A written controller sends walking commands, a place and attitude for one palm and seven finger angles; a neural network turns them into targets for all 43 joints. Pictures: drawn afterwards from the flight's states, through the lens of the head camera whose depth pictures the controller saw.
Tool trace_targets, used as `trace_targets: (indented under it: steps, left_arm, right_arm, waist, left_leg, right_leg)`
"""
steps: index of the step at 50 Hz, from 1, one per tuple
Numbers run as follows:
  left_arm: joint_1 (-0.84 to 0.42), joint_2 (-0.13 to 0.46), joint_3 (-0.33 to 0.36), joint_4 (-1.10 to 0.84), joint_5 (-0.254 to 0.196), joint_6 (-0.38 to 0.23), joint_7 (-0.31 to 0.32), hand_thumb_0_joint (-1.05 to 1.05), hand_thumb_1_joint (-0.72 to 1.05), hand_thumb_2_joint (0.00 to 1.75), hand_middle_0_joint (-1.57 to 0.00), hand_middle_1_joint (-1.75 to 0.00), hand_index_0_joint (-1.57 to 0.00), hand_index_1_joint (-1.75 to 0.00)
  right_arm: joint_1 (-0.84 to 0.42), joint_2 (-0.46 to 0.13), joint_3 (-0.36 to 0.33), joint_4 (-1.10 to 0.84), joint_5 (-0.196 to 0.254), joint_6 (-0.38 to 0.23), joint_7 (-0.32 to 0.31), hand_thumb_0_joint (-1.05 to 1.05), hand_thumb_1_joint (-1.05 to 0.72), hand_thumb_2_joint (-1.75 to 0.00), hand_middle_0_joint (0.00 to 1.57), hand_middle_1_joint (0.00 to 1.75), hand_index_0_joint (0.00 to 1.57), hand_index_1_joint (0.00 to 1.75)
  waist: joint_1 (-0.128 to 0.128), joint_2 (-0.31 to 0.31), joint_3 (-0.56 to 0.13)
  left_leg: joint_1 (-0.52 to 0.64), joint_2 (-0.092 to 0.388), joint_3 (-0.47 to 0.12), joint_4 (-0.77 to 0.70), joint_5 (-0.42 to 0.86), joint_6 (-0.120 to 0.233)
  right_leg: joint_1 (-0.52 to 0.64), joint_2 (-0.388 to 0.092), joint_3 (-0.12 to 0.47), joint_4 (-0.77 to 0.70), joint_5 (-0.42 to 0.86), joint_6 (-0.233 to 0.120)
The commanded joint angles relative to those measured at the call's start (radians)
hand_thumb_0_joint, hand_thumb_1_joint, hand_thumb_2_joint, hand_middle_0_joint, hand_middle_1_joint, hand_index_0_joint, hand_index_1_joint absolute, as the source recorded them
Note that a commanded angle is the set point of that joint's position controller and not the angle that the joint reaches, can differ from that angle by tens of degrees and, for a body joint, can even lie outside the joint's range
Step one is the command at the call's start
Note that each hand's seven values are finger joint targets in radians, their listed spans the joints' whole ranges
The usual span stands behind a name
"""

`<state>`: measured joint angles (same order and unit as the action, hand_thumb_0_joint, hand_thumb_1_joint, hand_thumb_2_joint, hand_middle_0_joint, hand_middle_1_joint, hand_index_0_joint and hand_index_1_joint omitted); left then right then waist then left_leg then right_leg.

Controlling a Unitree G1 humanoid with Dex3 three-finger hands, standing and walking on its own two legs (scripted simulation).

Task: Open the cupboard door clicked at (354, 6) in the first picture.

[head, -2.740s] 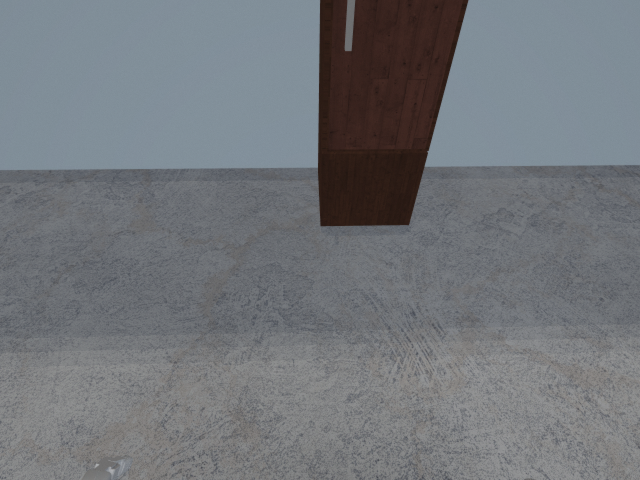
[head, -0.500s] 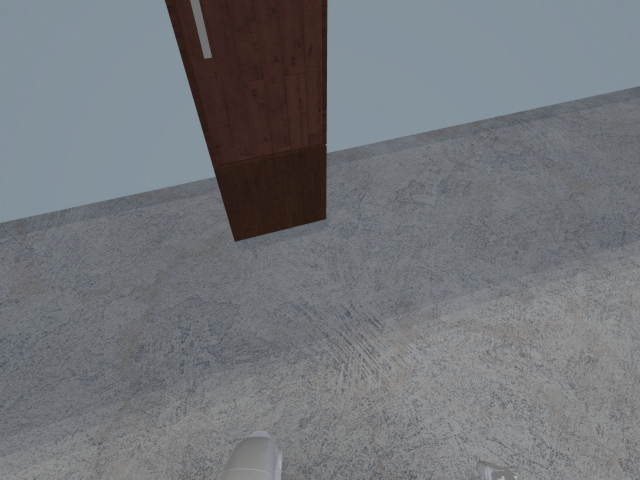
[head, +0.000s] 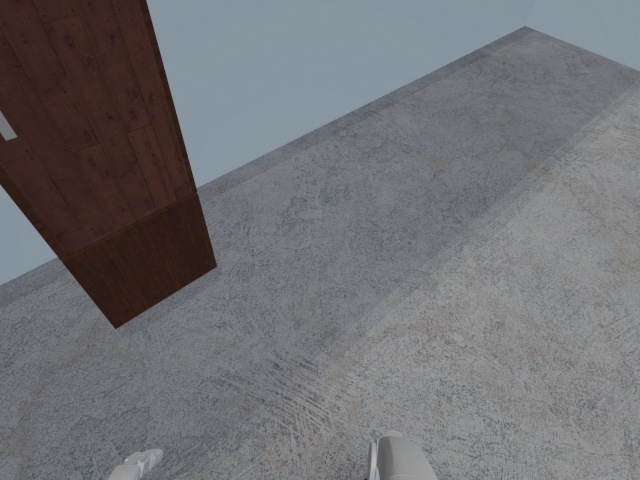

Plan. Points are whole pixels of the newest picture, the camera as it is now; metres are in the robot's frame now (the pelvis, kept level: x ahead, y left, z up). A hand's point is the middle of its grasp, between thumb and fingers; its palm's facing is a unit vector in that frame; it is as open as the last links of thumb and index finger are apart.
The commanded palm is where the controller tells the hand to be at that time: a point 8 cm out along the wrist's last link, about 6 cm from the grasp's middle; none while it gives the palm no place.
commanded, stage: walk to a spot facing it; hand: left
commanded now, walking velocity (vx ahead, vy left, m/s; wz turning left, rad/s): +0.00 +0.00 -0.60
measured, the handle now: out of the picture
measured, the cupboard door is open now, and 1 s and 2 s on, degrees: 0 0 0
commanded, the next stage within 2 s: turn to face it in 1.58 s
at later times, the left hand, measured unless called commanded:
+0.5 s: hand (227, 399) +0.26 +0.15 -0.17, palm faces -0.24 -0.95 -0.22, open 7.4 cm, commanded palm none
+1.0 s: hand (220, 362) +0.32 +0.17 -0.18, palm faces -0.51 -0.84 -0.19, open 7.4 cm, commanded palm none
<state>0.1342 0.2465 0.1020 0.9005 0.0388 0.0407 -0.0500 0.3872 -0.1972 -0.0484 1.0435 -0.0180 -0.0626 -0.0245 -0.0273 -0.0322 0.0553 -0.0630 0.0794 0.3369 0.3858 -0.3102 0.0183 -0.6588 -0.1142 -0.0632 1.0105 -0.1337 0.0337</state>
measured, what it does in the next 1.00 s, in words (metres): walks ahead, turning right: right foot, then left foot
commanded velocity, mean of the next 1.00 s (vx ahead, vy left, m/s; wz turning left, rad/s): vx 0.00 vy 0.00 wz -0.60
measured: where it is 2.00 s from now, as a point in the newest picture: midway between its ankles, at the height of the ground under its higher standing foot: outside the picture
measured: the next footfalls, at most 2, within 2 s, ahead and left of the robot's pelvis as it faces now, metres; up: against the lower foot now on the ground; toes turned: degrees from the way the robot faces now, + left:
right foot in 0.18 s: +0.20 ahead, -0.13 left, +0.00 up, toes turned -14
left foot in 0.62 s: +0.22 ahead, +0.11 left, +0.00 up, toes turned -16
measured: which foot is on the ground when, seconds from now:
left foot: down 0.00-0.18, up 0.20-0.60, down 0.62-1.00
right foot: up 0.00-0.16, down 0.18-0.62, up 0.64-1.00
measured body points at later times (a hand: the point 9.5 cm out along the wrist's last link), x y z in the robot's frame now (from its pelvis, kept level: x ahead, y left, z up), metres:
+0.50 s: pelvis +0.12 -0.01 -0.01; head +0.17 -0.02 +0.44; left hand +0.27 +0.20 -0.16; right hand +0.18 -0.28 -0.15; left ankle +0.19 +0.14 -0.70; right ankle +0.16 -0.12 -0.74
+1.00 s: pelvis +0.15 +0.04 +0.00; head +0.20 +0.04 +0.45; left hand +0.35 +0.22 -0.16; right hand +0.05 -0.19 -0.13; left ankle +0.19 +0.12 -0.74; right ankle +0.05 -0.08 -0.67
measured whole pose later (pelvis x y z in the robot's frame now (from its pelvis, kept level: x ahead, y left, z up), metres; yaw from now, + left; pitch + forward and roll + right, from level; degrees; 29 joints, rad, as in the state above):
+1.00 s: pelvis +0.15 +0.04 +0.00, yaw -34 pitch +0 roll -2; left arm 0.21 0.25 0.10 0.93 0.02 0.10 -0.03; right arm 0.26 -0.17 -0.04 0.92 -0.02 0.01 -0.03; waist -0.01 -0.03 0.07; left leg -0.18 0.13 0.30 0.49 -0.30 0.02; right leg -0.45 -0.07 -0.04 1.02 -0.41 0.09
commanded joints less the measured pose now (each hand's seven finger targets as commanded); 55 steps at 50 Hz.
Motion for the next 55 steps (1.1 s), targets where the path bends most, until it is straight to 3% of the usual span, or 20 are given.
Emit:
trace_targets:
  steps: [1,5,7,8,9,10,11,14,18,22,28,29,30,31,32,34,38,48,53,55]
  left_arm:
    - [-0.108,-0.033,-0.03,-0.091,-0.008,-0.02,-0.005,0.0,0.9,0.9,-0.2,-0.3,-0.2,-0.3]
    - [-0.078,-0.006,-0.027,-0.08,-0.008,-0.032,0.005,0.0,0.9,0.9,-0.2,-0.3,-0.2,-0.3]
    - [0.098,0.053,-0.011,-0.03,-0.003,-0.053,0.012,0.0,0.9,0.9,-0.2,-0.3,-0.2,-0.3]
    - [0.206,0.149,0.008,-0.001,-0.002,-0.067,0.023,0.0,0.9,0.9,-0.2,-0.3,-0.2,-0.3]
    - [0.289,0.257,0.031,0.015,-0.019,-0.074,0.038,0.0,0.9,0.9,-0.2,-0.3,-0.2,-0.3]
    - [0.296,0.272,0.035,0.011,-0.042,-0.065,0.056,0.0,0.9,0.9,-0.2,-0.3,-0.2,-0.3]
    - [0.216,0.234,0.023,-0.001,-0.042,-0.056,0.063,0.0,0.9,0.9,-0.2,-0.3,-0.2,-0.3]
    - [0.035,0.148,0.0,-0.051,-0.035,-0.05,0.076,0.0,0.9,0.9,-0.2,-0.3,-0.2,-0.3]
    - [-0.022,0.135,-0.004,-0.059,-0.018,-0.048,0.072,0.0,0.9,0.9,-0.2,-0.3,-0.2,-0.3]
    - [0.007,0.14,0.003,-0.064,-0.014,-0.033,0.061,0.0,0.9,0.9,-0.2,-0.3,-0.2,-0.3]
    - [0.044,0.15,0.016,-0.082,-0.015,-0.014,0.057,0.0,0.9,0.9,-0.2,-0.3,-0.2,-0.3]
    - [0.029,0.143,0.016,-0.09,-0.022,-0.01,0.057,0.0,0.9,0.9,-0.2,-0.3,-0.2,-0.3]
    - [0.032,0.1,0.007,-0.107,-0.029,-0.009,0.055,0.0,0.9,0.9,-0.2,-0.3,-0.2,-0.3]
    - [0.057,0.046,-0.003,-0.128,-0.037,-0.01,0.043,0.0,0.9,0.9,-0.2,-0.3,-0.2,-0.3]
    - [0.051,0.083,0.005,-0.118,-0.017,-0.01,0.041,0.0,0.9,0.9,-0.2,-0.3,-0.2,-0.3]
    - [0.106,0.112,0.026,-0.066,-0.008,0.002,0.036,0.0,0.9,0.9,-0.2,-0.3,-0.2,-0.3]
    - [0.113,0.068,0.016,-0.055,-0.013,0.008,0.02,0.0,0.9,0.9,-0.2,-0.3,-0.2,-0.3]
    - [-0.018,0.034,0.0,-0.081,-0.017,0.024,0.019,0.0,0.9,0.9,-0.2,-0.3,-0.2,-0.3]
    - [-0.015,0.021,-0.007,-0.089,-0.017,0.01,0.024,0.0,0.9,0.9,-0.2,-0.3,-0.2,-0.3]
    - [0.022,0.031,-0.003,-0.08,-0.017,-0.003,0.028,0.0,0.9,0.9,-0.2,-0.3,-0.2,-0.3]
  right_arm:
    - [0.055,-0.125,-0.021,-0.042,-0.009,-0.018,0.0,0.0,-0.9,-0.9,0.2,0.3,0.2,0.3]
    - [0.065,-0.156,-0.032,-0.041,-0.009,0.001,-0.002,0.0,-0.9,-0.9,0.2,0.3,0.2,0.3]
    - [0.039,-0.182,-0.038,-0.063,0.0,0.006,0.004,0.0,-0.9,-0.9,0.2,0.3,0.2,0.3]
    - [0.051,-0.157,-0.031,-0.086,0.014,0.012,0.017,0.0,-0.9,-0.9,0.2,0.3,0.2,0.3]
    - [0.075,-0.088,-0.018,-0.119,0.022,0.015,0.012,0.0,-0.9,-0.9,0.2,0.3,0.2,0.3]
    - [0.002,-0.111,-0.018,-0.143,0.024,0.02,-0.005,0.0,-0.9,-0.9,0.2,0.3,0.2,0.3]
    - [-0.031,-0.1,-0.022,-0.145,0.024,0.029,-0.005,0.0,-0.9,-0.9,0.2,0.3,0.2,0.3]
    - [-0.064,-0.092,-0.018,-0.131,0.001,0.066,-0.004,0.0,-0.9,-0.9,0.2,0.3,0.2,0.3]
    - [-0.012,-0.067,-0.015,-0.121,-0.004,0.095,-0.004,0.0,-0.9,-0.9,0.2,0.3,0.2,0.3]
    - [-0.116,-0.075,-0.017,-0.172,-0.004,0.091,0.003,0.0,-0.9,-0.9,0.2,0.3,0.2,0.3]
    - [-0.16,-0.079,-0.019,-0.211,0.012,0.066,-0.007,0.0,-0.9,-0.9,0.2,0.3,0.2,0.3]
    - [-0.123,-0.091,-0.022,-0.202,0.013,0.059,-0.011,0.0,-0.9,-0.9,0.2,0.3,0.2,0.3]
    - [-0.083,-0.148,-0.03,-0.198,0.01,0.047,-0.017,0.0,-0.9,-0.9,0.2,0.3,0.2,0.3]
    - [-0.112,-0.248,-0.05,-0.22,-0.002,0.046,-0.013,0.0,-0.9,-0.9,0.2,0.3,0.2,0.3]
    - [-0.139,-0.258,-0.05,-0.233,-0.004,0.054,-0.011,0.0,-0.9,-0.9,0.2,0.3,0.2,0.3]
    - [-0.252,-0.161,-0.026,-0.251,-0.005,0.048,-0.019,0.0,-0.9,-0.9,0.2,0.3,0.2,0.3]
    - [-0.205,-0.143,-0.022,-0.236,-0.002,0.04,-0.018,0.0,-0.9,-0.9,0.2,0.3,0.2,0.3]
    - [-0.062,-0.162,-0.048,-0.162,-0.007,0.051,-0.009,0.0,-0.9,-0.9,0.2,0.3,0.2,0.3]
    - [-0.084,-0.193,-0.065,-0.144,-0.011,0.056,0.002,0.0,-0.9,-0.9,0.2,0.3,0.2,0.3]
    - [-0.087,-0.192,-0.066,-0.142,-0.01,0.058,0.007,0.0,-0.9,-0.9,0.2,0.3,0.2,0.3]
  waist:
    - [-0.018,0.143,0.059]
    - [0.001,0.177,-0.008]
    - [0.092,0.158,-0.134]
    - [0.141,-0.001,-0.246]
    - [0.144,-0.203,-0.398]
    - [0.152,-0.128,-0.431]
    - [0.117,-0.033,-0.298]
    - [0.028,-0.017,-0.146]
    - [-0.031,-0.047,-0.117]
    - [0.003,-0.113,-0.093]
    - [0.023,-0.131,-0.146]
    - [0.0,-0.123,-0.161]
    - [-0.02,0.016,-0.195]
    - [-0.002,0.321,-0.172]
    - [-0.005,0.258,-0.129]
    - [0.052,0.21,-0.092]
    - [0.042,0.18,-0.092]
    - [-0.024,0.227,-0.042]
    - [-0.014,0.244,-0.076]
    - [0.009,0.207,-0.11]
  left_leg:
    - [0.046,0.268,-0.079,-0.1,0.562,0.087]
    - [0.107,0.28,-0.021,0.087,0.869,0.066]
    - [0.026,0.248,0.007,0.383,0.857,0.012]
    - [-0.231,0.212,0.004,0.641,0.52,-0.037]
    - [-0.528,0.022,-0.068,1.0,-0.323,-0.108]
    - [-0.541,0.038,-0.25,1.06,-0.347,-0.091]
    - [-0.555,0.08,-0.277,1.043,-0.257,-0.089]
    - [-0.477,0.112,-0.312,0.914,-0.118,-0.103]
    - [-0.388,0.069,-0.296,0.775,-0.06,-0.11]
    - [-0.375,0.029,-0.291,0.601,-0.052,-0.103]
    - [-0.213,-0.05,-0.282,0.233,-0.045,-0.081]
    - [-0.103,-0.042,-0.275,0.098,0.025,-0.075]
    - [0.033,0.08,-0.401,-0.042,0.046,-0.037]
    - [0.107,0.36,-0.665,-0.122,0.212,0.052]
    - [0.012,0.448,-0.675,-0.101,0.336,0.127]
    - [-0.077,0.322,-0.482,-0.079,0.445,0.097]
    - [-0.006,0.217,-0.269,-0.02,0.601,0.058]
    - [0.042,0.298,-0.223,-0.035,0.504,0.107]
    - [0.015,0.337,-0.176,0.026,0.48,0.097]
    - [-0.021,0.32,-0.125,0.118,0.476,0.048]
  right_leg:
    - [-0.003,0.027,-0.057,-0.212,-0.02,-0.013]
    - [0.149,0.098,-0.103,-0.336,-0.08,-0.059]
    - [0.456,0.139,-0.121,-0.473,-0.003,-0.083]
    - [0.773,-0.004,0.031,-0.489,0.288,-0.135]
    - [1.007,-0.319,0.506,-0.464,0.822,-0.288]
    - [0.969,-0.338,0.48,-0.501,0.939,-0.344]
    - [0.855,-0.289,0.371,-0.526,0.838,-0.325]
    - [0.5,-0.175,0.28,-0.626,0.512,-0.232]
    - [0.31,-0.097,0.234,-0.672,0.289,-0.208]
    - [0.278,-0.064,0.308,-0.698,0.022,-0.207]
    - [0.337,-0.045,0.414,-0.593,0.136,-0.179]
    - [0.294,-0.018,0.391,-0.547,0.133,-0.142]
    - [0.193,0.063,0.323,-0.426,0.028,-0.088]
    - [-0.016,0.198,0.156,-0.179,-0.373,-0.016]
    - [-0.014,0.147,0.126,0.036,-0.454,0.003]
    - [0.026,0.119,0.14,0.196,-0.331,0.027]
    - [0.019,0.099,0.078,0.261,-0.235,0.048]
    - [0.09,0.044,0.003,-0.022,-0.293,0.048]
    - [0.228,0.068,-0.038,-0.241,-0.306,0.009]
    - [0.346,0.086,-0.051,-0.406,-0.195,-0.014]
